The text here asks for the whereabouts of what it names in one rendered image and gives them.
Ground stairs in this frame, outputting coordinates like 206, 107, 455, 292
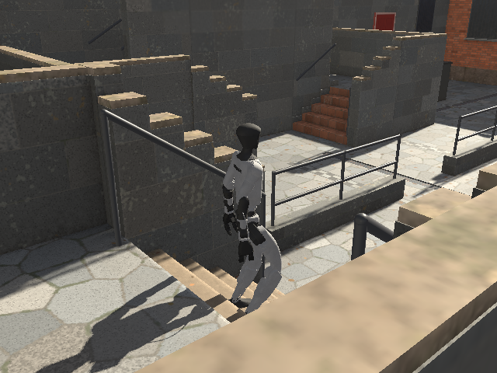
145, 249, 285, 322
293, 86, 349, 145

